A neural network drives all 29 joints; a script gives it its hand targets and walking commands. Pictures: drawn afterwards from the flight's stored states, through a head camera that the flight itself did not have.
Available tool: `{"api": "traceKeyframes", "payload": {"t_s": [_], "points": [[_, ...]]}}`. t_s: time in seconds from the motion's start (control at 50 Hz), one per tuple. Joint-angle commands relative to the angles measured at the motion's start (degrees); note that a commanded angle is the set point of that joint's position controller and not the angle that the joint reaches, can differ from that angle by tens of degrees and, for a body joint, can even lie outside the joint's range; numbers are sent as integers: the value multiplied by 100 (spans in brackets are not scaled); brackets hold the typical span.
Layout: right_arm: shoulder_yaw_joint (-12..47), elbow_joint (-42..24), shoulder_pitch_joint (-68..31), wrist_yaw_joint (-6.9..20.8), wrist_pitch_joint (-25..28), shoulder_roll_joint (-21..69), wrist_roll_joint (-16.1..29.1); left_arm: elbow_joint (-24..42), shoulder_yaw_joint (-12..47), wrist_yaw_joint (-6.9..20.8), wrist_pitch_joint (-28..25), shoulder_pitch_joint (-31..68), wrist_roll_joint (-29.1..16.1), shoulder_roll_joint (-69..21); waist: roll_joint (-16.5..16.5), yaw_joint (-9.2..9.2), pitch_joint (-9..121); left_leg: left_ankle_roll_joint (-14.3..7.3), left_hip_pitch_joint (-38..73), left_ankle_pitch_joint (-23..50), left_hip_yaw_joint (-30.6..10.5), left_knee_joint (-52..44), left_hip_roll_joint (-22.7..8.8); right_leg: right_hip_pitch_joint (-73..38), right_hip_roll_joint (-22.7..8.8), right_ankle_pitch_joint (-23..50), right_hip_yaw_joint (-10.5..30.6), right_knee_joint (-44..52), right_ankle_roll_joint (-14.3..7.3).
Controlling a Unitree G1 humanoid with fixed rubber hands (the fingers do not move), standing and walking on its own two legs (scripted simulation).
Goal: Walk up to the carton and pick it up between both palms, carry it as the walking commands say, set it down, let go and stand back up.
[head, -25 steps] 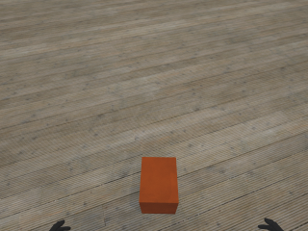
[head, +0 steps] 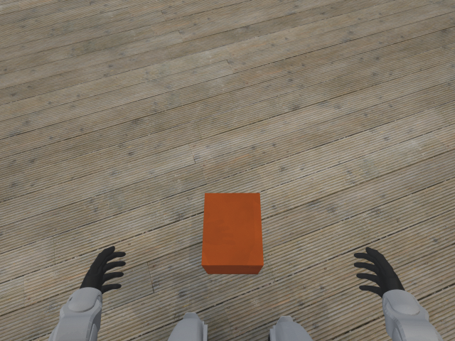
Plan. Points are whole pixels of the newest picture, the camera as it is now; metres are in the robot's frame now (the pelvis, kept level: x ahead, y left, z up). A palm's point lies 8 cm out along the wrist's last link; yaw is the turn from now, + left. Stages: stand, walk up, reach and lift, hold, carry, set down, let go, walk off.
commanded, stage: reach and lift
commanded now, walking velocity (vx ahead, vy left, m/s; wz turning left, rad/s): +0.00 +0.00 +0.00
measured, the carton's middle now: (232, 235) +0.44 +0.02 -0.61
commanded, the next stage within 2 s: none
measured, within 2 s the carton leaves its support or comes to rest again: neither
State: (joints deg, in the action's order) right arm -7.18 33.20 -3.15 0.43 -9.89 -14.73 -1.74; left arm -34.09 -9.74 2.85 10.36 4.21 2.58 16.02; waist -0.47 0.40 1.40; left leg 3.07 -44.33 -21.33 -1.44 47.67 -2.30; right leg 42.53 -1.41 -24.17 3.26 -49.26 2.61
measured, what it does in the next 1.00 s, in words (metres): lowers itself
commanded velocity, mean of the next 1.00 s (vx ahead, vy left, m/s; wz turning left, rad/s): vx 0.00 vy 0.00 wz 0.00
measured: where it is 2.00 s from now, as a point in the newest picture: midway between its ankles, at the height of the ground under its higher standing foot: outside the picture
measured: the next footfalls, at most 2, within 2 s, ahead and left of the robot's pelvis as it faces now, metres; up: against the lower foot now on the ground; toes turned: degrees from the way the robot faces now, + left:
none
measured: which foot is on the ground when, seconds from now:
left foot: down 0.00-1.00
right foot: down 0.00-1.00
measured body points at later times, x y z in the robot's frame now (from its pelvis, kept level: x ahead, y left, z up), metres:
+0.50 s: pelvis -0.08 +0.00 -0.05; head +0.16 +0.01 +0.34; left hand +0.34 +0.25 -0.15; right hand +0.34 -0.22 -0.14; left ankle +0.01 +0.15 -0.69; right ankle -0.02 -0.15 -0.69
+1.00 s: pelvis -0.07 +0.01 -0.07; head +0.25 +0.01 +0.24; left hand +0.45 +0.21 -0.20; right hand +0.45 -0.18 -0.19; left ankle +0.01 +0.15 -0.69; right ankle -0.02 -0.15 -0.69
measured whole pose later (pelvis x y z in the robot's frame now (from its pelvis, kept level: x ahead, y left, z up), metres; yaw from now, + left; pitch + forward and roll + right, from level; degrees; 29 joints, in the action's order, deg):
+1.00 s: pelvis -0.07 +0.01 -0.07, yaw -1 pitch +45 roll -1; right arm -18.9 44.7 -61.6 -2.8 -6.7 -11.5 -1.2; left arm -47.8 -20.5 0.1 6.7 63.6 4.3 13.9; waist -0.9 -0.6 -0.3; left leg 3.1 -88.8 -15.4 -3.6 58.8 -2.0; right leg 86.4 0.6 -19.0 4.1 -60.0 3.7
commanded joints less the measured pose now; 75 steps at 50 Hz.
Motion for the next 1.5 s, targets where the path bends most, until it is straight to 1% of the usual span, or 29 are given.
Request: {"api": "traceKeyframes", "payload": {"t_s": [0.0,0.02,0.04,0.06,0.14,0.16,0.18,0.2,0.26,0.28,0.38,0.44,0.48,0.54,0.58,0.74,0.86,0.88,0.9,0.92,0.98,1.0,1.02,1.08,1.16,1.24,1.38,1.44,1.48], "points": [[-111,-526,-234,-108,177,-508,86,313,-398,11,-255,201,-85,720,-162,-63,3205,-129,847,3707,428,117,542,-760,397,4296,-296,11,45],[-115,-591,-250,-146,206,-459,47,293,-451,36,-301,242,-90,773,-171,-47,3449,-134,776,3809,433,130,538,-853,386,4579,-251,-12,63],[-136,-607,-679,-155,257,-504,74,273,-452,57,-368,639,-159,804,-13,-72,3540,-86,461,3062,502,36,496,-1025,361,4077,-272,-22,59],[-114,-653,-853,-167,221,-458,167,371,-381,69,-320,842,-183,819,-99,-81,3437,-111,412,2821,468,-11,489,-759,373,3573,-330,63,66],[-297,-741,-1604,-285,95,-497,84,483,-516,40,-278,1688,-236,1017,-176,-35,3446,-162,244,2563,606,164,481,-256,389,2954,-357,58,114],[-248,-785,-1973,-303,61,-454,158,413,-509,39,-229,1931,-251,1085,-134,-118,3373,-160,132,2270,628,161,478,-147,360,2586,-378,70,136],[-330,-781,-2347,-316,-1,-612,166,501,-462,20,-175,2335,-295,1146,-89,-49,3441,-124,152,1934,614,167,445,56,358,2192,-421,59,134],[-304,-691,-2653,-322,-67,-558,254,365,-461,19,-110,2657,-290,1204,-16,-104,3198,-111,-113,1568,631,158,433,207,321,1796,-422,109,141],[-449,-478,-3406,-308,-201,-595,306,267,-445,18,7,3463,-361,1124,126,-51,3333,-64,-145,1015,597,231,440,582,333,1133,-539,42,123],[-542,-511,-3683,-311,-217,-688,349,305,-431,19,39,3856,-419,1148,173,40,3551,-72,66,861,561,262,425,696,337,961,-590,36,117],[-588,-61,-4737,-246,-378,-771,475,-191,-416,-52,279,4804,-436,1043,221,-6,4059,-45,143,559,547,343,394,1096,397,562,-753,-81,116],[-709,254,-5280,-206,-300,-812,476,-338,-440,-118,230,5377,-398,861,352,59,4210,-10,103,674,490,420,423,1402,439,574,-786,-166,92],[-754,297,-5724,-202,-203,-877,444,-516,-539,-169,158,5685,-326,881,328,-13,4371,0,-8,743,481,498,437,1510,474,593,-826,-271,101],[-933,349,-6078,-218,-26,-952,340,-507,-718,-277,0,6098,-229,913,254,54,4870,-6,30,1292,465,687,481,1648,540,1049,-860,-443,109],[-910,551,-6240,-226,52,-869,338,-513,-796,-322,-86,6334,-176,881,258,-20,5179,14,35,1639,503,760,504,1649,588,1346,-857,-544,118],[-1161,541,-7439,-299,356,-800,252,-551,-889,-379,-376,7600,-96,716,223,-53,6069,-20,163,2495,454,1027,556,2103,698,1932,-817,-740,126],[-1264,558,-6935,-352,465,-541,60,-690,-1079,-340,-504,7120,116,532,179,-103,6941,-76,282,3792,438,1258,589,1937,767,3188,-757,-869,128],[-1242,521,-6921,-349,475,-460,51,-720,-1162,-329,-525,7063,185,557,151,-204,6966,-97,87,3830,439,1251,586,1879,752,3308,-706,-890,126],[-1271,518,-6851,-334,494,-422,45,-657,-1148,-299,-544,7050,168,487,164,-114,7053,-97,88,3878,439,1253,588,1864,760,3392,-732,-903,125],[-1306,377,-6789,-342,503,-389,24,-634,-1229,-274,-554,6952,256,514,199,-198,7150,-105,136,4042,429,1285,600,1839,754,3509,-704,-898,129],[-1343,255,-6672,-341,568,-268,-84,-449,-1326,-202,-684,6859,312,470,227,-173,6998,-105,-351,4173,429,1369,584,1940,707,3831,-632,-982,99],[-1278,143,-6742,-342,580,-209,-76,-532,-1368,-176,-696,6855,273,479,42,-208,6997,-136,-559,4052,414,1416,586,1907,715,3845,-657,-1065,112],[-1241,93,-6860,-346,598,-163,-57,-511,-1414,-155,-741,6938,298,509,49,-259,6771,-143,-1045,3859,446,1493,573,1997,675,3838,-576,-1138,102],[-1279,624,-6827,-356,592,-27,-191,-911,-1461,-122,-795,6950,355,499,-74,-231,6131,-127,-2085,3230,485,1717,547,2604,655,3351,-604,-1486,144],[-1223,554,-7214,-429,574,-228,-17,-945,-1293,-149,-771,7265,140,531,69,-149,6142,-71,-2373,2456,536,2225,535,3277,683,2363,-715,-1972,141],[-1206,728,-7535,-535,469,-436,2,-1165,-1212,-223,-687,7582,-25,830,-8,-133,6080,-15,-2979,1570,659,2761,585,3680,674,1523,-823,-2534,201],[-943,756,-7822,-614,344,-668,321,-1092,-861,-424,-552,7855,-313,1044,130,-148,6843,43,-3125,1349,776,3741,589,4100,700,1237,-980,-3500,229],[-799,319,-8111,-663,335,-801,532,-668,-729,-526,-522,8093,-473,1218,167,-202,7423,64,-2968,1463,799,4139,571,4017,695,1341,-1008,-3885,221],[-711,384,-8271,-695,279,-866,627,-680,-615,-593,-471,8243,-608,1280,128,-198,7365,69,-3196,1238,813,4322,540,4071,674,1185,-1027,-4104,192]]}}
